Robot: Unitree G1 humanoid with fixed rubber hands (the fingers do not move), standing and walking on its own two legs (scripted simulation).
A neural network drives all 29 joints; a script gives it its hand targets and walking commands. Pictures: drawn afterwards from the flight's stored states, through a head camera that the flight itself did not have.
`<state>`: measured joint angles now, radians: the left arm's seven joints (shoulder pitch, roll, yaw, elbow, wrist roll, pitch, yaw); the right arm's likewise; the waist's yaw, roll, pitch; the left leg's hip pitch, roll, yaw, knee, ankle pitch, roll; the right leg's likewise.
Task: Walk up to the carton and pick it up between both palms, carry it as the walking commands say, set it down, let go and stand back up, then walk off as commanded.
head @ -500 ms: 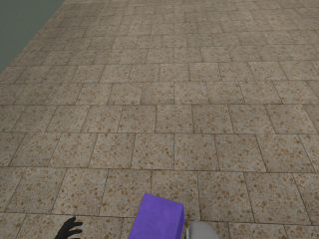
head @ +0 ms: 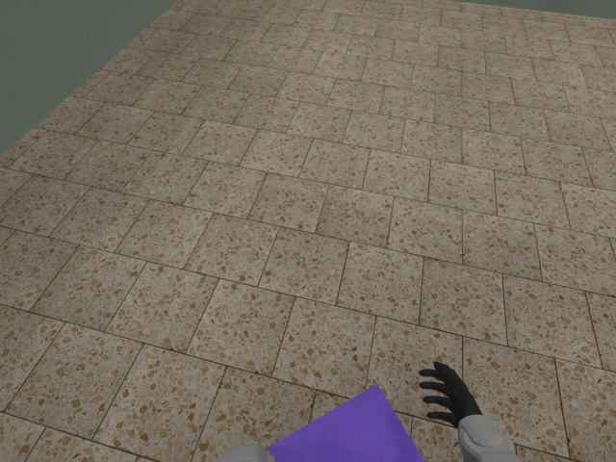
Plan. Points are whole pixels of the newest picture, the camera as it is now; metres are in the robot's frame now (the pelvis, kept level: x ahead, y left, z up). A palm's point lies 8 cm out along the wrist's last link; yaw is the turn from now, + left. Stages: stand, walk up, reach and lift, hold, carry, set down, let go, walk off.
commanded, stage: walk off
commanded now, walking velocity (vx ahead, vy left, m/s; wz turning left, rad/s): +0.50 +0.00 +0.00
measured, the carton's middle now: out of the picture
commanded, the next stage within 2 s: none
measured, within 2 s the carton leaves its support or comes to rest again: rests again in 1.00 s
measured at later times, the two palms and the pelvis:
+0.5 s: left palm (192, 353) +0.26 +0.21 -0.10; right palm out of the picture +0.12 -0.25 -0.14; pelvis +0.12 +0.00 +0.02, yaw -10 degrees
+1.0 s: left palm (125, 330) +0.30 +0.34 -0.12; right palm out of the picture +0.10 -0.13 -0.12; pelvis +0.13 +0.12 +0.01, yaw -29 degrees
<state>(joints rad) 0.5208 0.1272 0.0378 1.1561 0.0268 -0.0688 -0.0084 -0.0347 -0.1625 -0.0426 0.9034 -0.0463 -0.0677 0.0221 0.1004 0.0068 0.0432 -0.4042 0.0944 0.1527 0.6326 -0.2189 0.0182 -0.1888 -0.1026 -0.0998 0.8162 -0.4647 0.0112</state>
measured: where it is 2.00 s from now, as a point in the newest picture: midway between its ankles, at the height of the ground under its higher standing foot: (221, 433)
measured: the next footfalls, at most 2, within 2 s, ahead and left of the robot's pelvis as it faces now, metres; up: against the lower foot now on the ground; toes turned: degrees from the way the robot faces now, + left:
right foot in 0.18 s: +0.11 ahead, -0.15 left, +0.04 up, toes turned -10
right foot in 0.30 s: +0.20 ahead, -0.14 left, +0.00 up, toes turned -14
